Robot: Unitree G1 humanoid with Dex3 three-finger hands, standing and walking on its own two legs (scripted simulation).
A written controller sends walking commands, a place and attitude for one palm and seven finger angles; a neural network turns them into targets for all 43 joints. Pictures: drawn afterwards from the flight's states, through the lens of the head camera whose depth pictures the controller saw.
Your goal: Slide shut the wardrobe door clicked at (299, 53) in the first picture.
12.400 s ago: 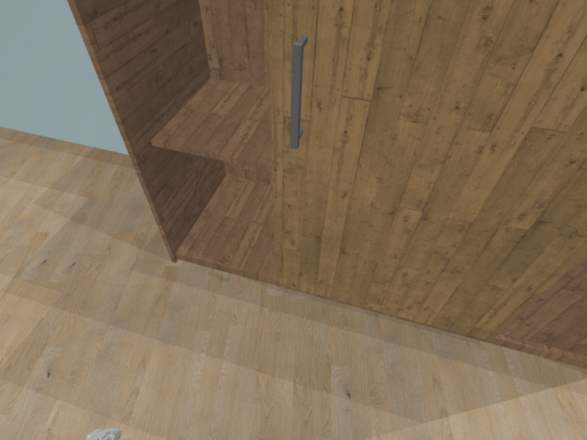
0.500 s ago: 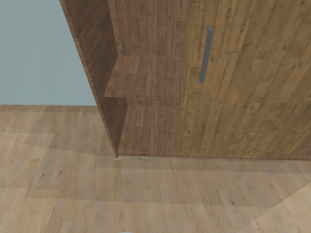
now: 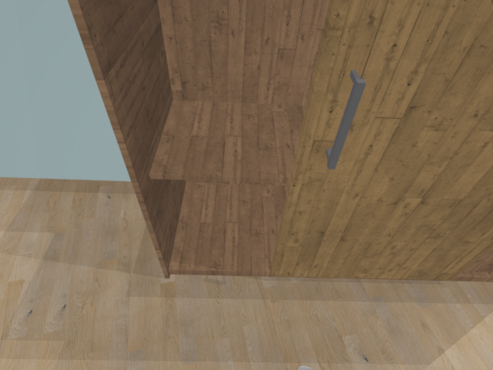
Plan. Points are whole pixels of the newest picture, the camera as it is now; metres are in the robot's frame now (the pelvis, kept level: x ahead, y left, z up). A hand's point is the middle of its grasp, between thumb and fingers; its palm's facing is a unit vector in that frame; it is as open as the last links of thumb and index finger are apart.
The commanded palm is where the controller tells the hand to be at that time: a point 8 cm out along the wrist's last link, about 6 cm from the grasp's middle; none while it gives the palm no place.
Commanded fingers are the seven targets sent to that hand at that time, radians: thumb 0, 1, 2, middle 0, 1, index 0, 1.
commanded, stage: take the last steps up to it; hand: right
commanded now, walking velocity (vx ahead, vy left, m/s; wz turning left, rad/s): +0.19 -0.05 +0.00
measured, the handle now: (341, 123) +0.61 -0.17 +0.09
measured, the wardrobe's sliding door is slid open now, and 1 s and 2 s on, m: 0.44 0.44 0.44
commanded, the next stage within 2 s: come to a stop and stand still in 0.08 s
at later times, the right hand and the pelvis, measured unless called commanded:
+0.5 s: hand out of the picture +0.16 -0.23 -0.18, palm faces +0.04 +0.97 -0.22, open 7.3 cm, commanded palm none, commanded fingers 0.00 -0.90 -0.90 0.20 0.30 0.20 0.30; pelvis +0.11 -0.03 +0.00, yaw +1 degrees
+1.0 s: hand out of the picture +0.13 -0.18 -0.16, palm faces +0.06 +0.96 -0.26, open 7.3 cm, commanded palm none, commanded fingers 0.00 -0.90 -0.90 0.20 0.30 0.20 0.30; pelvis +0.09 +0.01 +0.00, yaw +0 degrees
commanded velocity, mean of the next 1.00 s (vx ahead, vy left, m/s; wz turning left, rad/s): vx -0.05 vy -0.03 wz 0.00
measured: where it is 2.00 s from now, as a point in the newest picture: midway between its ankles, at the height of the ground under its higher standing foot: outside the picture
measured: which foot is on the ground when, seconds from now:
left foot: down 0.00-0.18, up 0.20-0.62, down 0.64-1.00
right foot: up 0.00-0.14, down 0.16-0.64, up 0.66-1.00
